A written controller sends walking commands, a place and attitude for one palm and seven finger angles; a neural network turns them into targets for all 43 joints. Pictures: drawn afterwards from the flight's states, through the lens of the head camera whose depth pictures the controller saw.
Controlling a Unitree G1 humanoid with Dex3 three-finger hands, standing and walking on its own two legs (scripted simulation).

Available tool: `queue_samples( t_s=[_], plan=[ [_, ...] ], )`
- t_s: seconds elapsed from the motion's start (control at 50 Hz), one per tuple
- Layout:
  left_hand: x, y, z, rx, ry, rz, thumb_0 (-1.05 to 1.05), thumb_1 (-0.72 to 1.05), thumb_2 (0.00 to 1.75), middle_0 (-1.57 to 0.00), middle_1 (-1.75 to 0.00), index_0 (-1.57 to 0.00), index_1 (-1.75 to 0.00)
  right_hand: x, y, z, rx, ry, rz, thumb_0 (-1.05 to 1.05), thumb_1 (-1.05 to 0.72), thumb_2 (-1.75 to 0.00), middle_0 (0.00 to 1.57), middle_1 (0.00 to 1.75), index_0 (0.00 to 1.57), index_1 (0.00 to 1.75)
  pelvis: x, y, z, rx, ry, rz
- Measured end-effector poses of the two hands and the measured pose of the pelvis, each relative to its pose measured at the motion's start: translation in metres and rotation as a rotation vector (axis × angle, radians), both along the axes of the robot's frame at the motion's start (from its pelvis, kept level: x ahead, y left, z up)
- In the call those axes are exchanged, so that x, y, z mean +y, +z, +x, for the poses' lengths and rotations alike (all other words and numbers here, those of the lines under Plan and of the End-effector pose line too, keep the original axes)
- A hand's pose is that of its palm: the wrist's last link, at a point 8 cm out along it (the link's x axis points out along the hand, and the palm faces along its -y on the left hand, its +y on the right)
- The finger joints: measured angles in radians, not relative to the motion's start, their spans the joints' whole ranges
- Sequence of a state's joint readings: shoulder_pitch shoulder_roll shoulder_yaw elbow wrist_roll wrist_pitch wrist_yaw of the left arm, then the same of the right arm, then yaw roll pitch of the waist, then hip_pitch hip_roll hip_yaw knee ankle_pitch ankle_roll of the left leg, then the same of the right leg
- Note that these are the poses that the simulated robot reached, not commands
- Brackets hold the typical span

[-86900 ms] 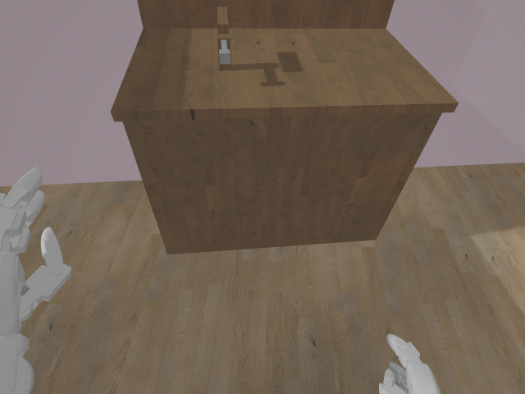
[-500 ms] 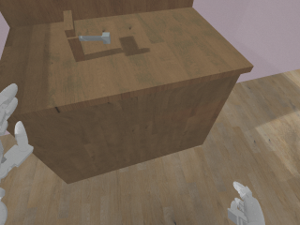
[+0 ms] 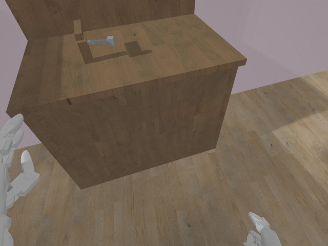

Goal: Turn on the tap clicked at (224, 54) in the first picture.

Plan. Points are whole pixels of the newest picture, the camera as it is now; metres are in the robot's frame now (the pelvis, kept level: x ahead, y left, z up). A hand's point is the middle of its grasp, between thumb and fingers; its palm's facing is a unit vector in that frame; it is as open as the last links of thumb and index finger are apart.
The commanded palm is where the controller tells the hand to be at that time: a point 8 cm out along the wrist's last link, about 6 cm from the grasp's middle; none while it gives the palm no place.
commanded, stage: stop stepping back and stand still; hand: left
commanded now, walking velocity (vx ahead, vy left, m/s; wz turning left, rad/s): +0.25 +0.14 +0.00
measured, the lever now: (111, 40) +0.83 +0.25 +0.11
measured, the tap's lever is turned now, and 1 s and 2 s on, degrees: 76 76 76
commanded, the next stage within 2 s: stand and check the lever's angle in 0.60 s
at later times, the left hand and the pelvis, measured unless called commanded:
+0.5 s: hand (22, 208) +0.16 +0.23 +0.16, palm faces +0.47 -0.80 -0.37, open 7.4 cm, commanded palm +0.10 +0.28 +0.17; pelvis -0.05 -0.01 -0.02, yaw +3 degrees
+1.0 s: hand (19, 185) +0.20 +0.26 +0.15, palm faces +0.43 -0.82 -0.39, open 7.4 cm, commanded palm +0.14 +0.30 +0.17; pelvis -0.01 +0.01 -0.01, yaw +2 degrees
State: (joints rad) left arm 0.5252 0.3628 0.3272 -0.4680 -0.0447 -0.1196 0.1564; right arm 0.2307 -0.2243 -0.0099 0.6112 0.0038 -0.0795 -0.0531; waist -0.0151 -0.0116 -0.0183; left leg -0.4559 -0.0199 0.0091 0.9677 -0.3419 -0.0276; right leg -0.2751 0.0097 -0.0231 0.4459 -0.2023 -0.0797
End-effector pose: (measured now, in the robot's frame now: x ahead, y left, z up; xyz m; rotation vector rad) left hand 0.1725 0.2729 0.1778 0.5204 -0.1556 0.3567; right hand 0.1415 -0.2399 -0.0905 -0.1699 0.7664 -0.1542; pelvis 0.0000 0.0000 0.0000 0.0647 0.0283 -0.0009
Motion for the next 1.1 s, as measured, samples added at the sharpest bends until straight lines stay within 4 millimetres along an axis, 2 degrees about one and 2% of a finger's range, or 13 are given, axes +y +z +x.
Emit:
queue_samples(
  t_s=[0.08, 0.14, 0.22, 0.3, 0.38, 0.46, 0.52, 0.58, 0.66, 0.82, 0.96, 1.1],
  plan=[
    [0.008, -0.005, -0.016, 0.003, 0.043, -0.026, 0.01, 0.89, 0.90, -0.21, -0.30, -0.21, -0.30, -0.027, -0.001, -0.030, 0.044, -0.036, -0.053, 0.01, -0.90, -0.90, 0.20, 0.30, 0.20, 0.30, -0.001, 0.002, -0.014, -0.006, 0.024, 0.005],
    [0.010, -0.005, -0.029, -0.016, 0.055, -0.043, 0.01, 0.89, 0.90, -0.21, -0.30, -0.21, -0.30, -0.037, 0.003, -0.047, 0.057, -0.045, -0.090, 0.01, -0.90, -0.90, 0.20, 0.30, 0.20, 0.30, 0.001, 0.003, -0.025, -0.010, 0.035, 0.010],
    [0.011, 0.000, -0.047, -0.082, 0.029, -0.036, 0.02, 0.89, 0.90, -0.21, -0.30, -0.21, -0.30, -0.036, 0.006, -0.058, 0.016, -0.031, -0.131, 0.01, -0.90, -0.90, 0.20, 0.30, 0.20, 0.30, 0.009, -0.005, -0.038, -0.018, 0.046, -0.024],
    [0.017, 0.001, -0.059, -0.121, 0.035, 0.015, 0.01, 0.89, 0.90, -0.21, -0.30, -0.21, -0.30, -0.020, -0.003, -0.060, -0.029, -0.040, -0.089, 0.01, -0.90, -0.90, 0.20, 0.30, 0.20, 0.30, 0.006, -0.016, -0.048, -0.050, 0.035, -0.012],
    [0.015, -0.002, -0.061, -0.119, 0.094, 0.021, 0.01, 0.89, 0.90, -0.21, -0.30, -0.21, -0.30, 0.002, -0.022, -0.053, -0.048, 0.006, -0.001, 0.01, -0.90, -0.90, 0.20, 0.30, 0.20, 0.30, -0.003, -0.022, -0.045, -0.066, 0.038, -0.013],
    [0.001, -0.008, -0.060, -0.121, 0.089, -0.032, 0.01, 0.89, 0.90, -0.21, -0.30, -0.21, -0.30, 0.018, -0.033, -0.044, -0.006, 0.081, 0.051, 0.01, -0.90, -0.90, 0.20, 0.30, 0.20, 0.30, -0.010, -0.024, -0.049, -0.080, 0.055, -0.039],
    [-0.009, -0.005, -0.060, -0.110, 0.055, -0.047, 0.02, 0.89, 0.90, -0.21, -0.30, -0.21, -0.30, 0.022, -0.026, -0.038, 0.001, 0.107, 0.063, 0.01, -0.90, -0.90, 0.20, 0.30, 0.20, 0.30, -0.013, -0.016, -0.050, -0.077, 0.051, -0.035],
    [-0.010, 0.000, -0.060, -0.094, 0.032, -0.025, 0.01, 0.89, 0.90, -0.21, -0.30, -0.21, -0.30, 0.020, -0.013, -0.032, -0.014, 0.104, 0.054, 0.01, -0.90, -0.90, 0.20, 0.30, 0.20, 0.30, -0.014, -0.009, -0.047, -0.067, 0.047, -0.024],
    [-0.002, 0.002, -0.056, -0.090, 0.039, -0.015, 0.01, 0.89, 0.90, -0.21, -0.30, -0.21, -0.30, 0.012, 0.001, -0.022, -0.043, 0.105, 0.008, 0.01, -0.90, -0.90, 0.20, 0.30, 0.20, 0.30, -0.012, -0.006, -0.041, -0.058, 0.045, -0.029],
    [0.014, -0.013, -0.038, -0.065, 0.066, -0.071, 0.01, 0.89, 0.90, -0.21, -0.30, -0.21, -0.30, 0.001, 0.012, 0.000, -0.066, 0.081, -0.064, 0.01, -0.90, -0.90, 0.20, 0.30, 0.20, 0.30, 0.000, -0.008, -0.027, -0.064, 0.041, -0.063],
    [0.021, -0.010, -0.022, -0.064, 0.044, -0.062, 0.02, 0.89, 0.90, -0.21, -0.30, -0.21, -0.30, 0.015, 0.016, 0.016, -0.079, 0.081, -0.059, 0.01, -0.90, -0.90, 0.20, 0.30, 0.20, 0.30, 0.009, -0.006, -0.015, -0.053, 0.041, -0.068],
    [0.030, -0.008, -0.015, -0.058, 0.041, -0.058, 0.01, 0.89, 0.90, -0.21, -0.30, -0.21, -0.30, 0.038, 0.014, 0.027, -0.081, 0.092, -0.024, 0.01, -0.90, -0.90, 0.20, 0.30, 0.20, 0.30, 0.018, -0.006, -0.007, -0.045, 0.037, -0.071]
  ],
)
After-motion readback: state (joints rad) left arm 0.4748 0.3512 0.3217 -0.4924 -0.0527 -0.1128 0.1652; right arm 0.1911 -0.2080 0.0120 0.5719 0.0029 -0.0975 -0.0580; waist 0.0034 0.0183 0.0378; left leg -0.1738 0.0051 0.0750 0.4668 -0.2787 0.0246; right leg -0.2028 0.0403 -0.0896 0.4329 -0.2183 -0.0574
